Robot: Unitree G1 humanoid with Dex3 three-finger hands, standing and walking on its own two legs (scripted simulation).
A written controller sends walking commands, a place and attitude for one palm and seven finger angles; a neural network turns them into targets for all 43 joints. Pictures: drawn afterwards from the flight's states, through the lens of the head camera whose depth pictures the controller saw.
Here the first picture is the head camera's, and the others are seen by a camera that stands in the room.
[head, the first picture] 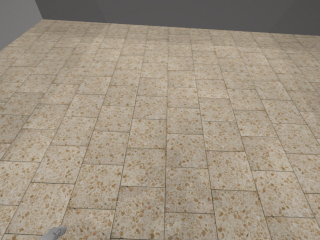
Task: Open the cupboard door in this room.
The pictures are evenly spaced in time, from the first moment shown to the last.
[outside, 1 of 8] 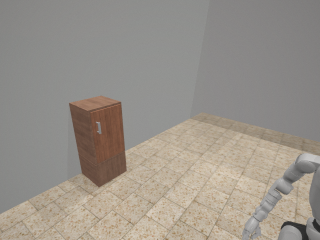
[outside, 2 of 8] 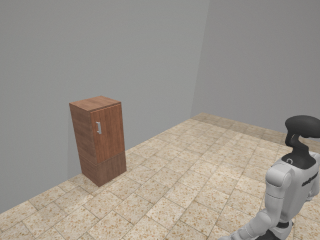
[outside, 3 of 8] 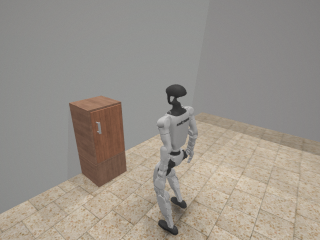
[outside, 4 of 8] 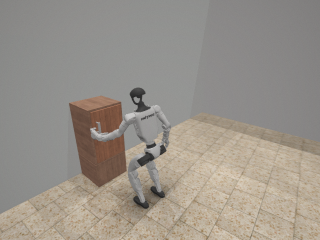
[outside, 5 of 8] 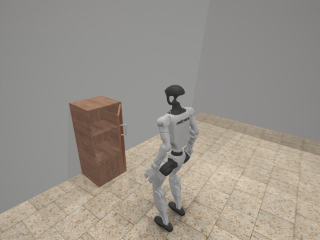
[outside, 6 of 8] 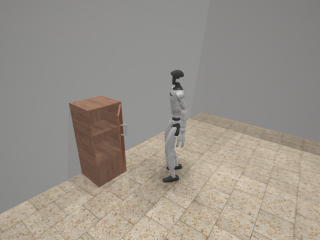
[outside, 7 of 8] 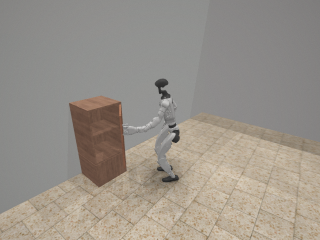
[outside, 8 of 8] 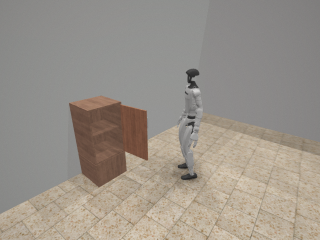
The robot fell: no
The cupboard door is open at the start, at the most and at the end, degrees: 0 98 97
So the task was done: yes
